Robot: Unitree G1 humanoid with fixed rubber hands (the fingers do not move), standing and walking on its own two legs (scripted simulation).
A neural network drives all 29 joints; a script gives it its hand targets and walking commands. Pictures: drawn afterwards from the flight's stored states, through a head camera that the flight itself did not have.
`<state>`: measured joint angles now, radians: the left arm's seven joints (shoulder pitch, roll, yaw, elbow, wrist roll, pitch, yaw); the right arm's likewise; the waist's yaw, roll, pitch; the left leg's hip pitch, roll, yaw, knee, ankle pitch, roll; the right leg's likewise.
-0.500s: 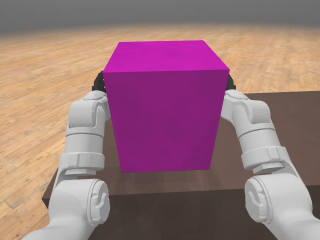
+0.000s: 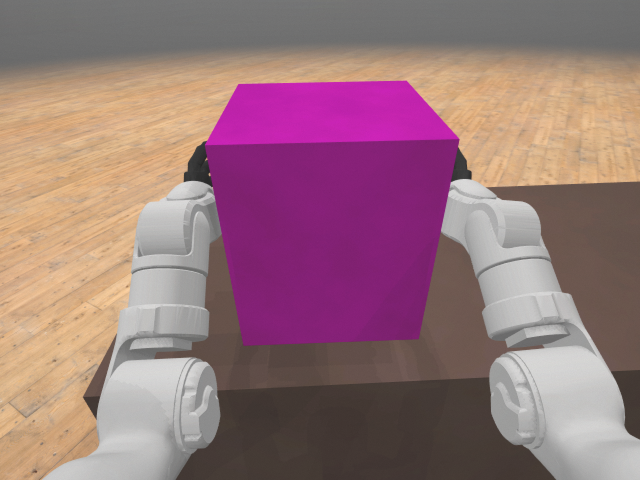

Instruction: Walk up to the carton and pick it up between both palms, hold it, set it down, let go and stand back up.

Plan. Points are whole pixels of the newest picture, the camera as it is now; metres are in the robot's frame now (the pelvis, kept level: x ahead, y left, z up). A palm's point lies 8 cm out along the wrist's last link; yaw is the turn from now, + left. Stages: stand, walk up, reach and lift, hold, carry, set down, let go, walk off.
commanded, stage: hold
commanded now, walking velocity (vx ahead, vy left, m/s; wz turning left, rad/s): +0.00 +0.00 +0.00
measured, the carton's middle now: (327, 209) +0.37 +0.01 +0.25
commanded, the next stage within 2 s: set down in 0.26 s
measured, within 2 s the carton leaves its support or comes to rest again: neither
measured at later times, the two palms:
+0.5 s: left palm (211, 203) +0.38 +0.15 +0.26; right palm (458, 195) +0.38 -0.15 +0.26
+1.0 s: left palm (232, 221) +0.42 +0.14 +0.21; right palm (452, 209) +0.41 -0.16 +0.22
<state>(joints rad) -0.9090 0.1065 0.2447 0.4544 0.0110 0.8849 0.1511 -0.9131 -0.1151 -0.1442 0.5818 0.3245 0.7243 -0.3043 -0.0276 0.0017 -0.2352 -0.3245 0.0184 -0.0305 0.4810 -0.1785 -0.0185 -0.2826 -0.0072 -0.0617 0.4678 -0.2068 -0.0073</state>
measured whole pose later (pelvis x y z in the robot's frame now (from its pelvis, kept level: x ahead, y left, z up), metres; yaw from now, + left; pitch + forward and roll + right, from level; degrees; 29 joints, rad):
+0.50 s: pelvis +0.00 +0.00 +0.00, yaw +0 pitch +1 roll +0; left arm -0.90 0.07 0.31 0.57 0.06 0.72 0.12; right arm -0.92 -0.10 -0.14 0.65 0.21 0.63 -0.25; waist -0.03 0.00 -0.24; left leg -0.31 0.02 -0.03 0.46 -0.17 -0.02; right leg -0.28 -0.01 -0.06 0.47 -0.21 -0.01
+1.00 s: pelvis +0.02 -0.01 +0.01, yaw +0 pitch +2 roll +0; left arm -0.84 0.09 0.33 0.70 0.08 0.45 0.06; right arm -0.92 -0.05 -0.14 0.79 0.15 0.38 -0.23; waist -0.06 0.00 -0.17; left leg -0.27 0.02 -0.03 0.38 -0.15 -0.03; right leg -0.25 -0.01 -0.06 0.42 -0.21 -0.02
